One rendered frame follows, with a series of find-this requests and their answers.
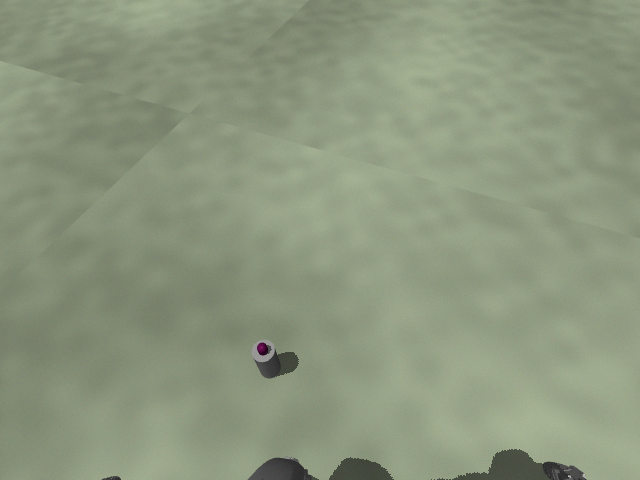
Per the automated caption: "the bottle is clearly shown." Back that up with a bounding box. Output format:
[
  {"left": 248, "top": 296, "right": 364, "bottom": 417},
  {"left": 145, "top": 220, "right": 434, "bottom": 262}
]
[{"left": 252, "top": 340, "right": 281, "bottom": 379}]

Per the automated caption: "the right robot hand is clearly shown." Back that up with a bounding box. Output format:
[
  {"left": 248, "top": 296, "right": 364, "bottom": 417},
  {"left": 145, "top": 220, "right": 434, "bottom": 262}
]
[{"left": 543, "top": 462, "right": 587, "bottom": 480}]

